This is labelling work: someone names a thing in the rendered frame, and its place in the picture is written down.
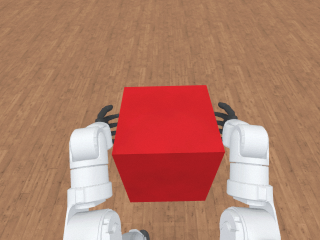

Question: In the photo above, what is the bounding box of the robot left shin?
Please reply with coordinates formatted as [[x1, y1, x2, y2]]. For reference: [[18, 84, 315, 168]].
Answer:
[[129, 229, 143, 235]]

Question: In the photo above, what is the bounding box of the left robot foot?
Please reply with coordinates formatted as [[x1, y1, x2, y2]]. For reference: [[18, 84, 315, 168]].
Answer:
[[140, 229, 150, 240]]

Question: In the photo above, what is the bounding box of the robot right forearm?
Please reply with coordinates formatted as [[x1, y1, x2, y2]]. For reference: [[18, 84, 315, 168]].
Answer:
[[222, 119, 281, 240]]

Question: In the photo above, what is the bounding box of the left robot upper arm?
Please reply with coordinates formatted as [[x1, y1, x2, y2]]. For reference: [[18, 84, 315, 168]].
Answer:
[[64, 208, 122, 240]]

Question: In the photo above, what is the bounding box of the robot right hand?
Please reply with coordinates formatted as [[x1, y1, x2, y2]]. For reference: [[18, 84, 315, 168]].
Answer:
[[214, 102, 238, 141]]

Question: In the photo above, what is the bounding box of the carton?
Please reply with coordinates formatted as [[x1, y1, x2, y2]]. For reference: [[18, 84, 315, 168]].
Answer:
[[112, 85, 225, 203]]

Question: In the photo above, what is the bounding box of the robot left hand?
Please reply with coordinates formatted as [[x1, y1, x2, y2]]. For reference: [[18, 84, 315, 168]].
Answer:
[[95, 105, 119, 144]]

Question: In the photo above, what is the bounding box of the right robot upper arm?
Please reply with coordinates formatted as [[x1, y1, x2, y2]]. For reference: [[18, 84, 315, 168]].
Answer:
[[219, 206, 281, 240]]

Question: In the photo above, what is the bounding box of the robot left forearm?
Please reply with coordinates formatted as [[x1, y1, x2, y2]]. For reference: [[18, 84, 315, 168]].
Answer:
[[63, 122, 113, 240]]

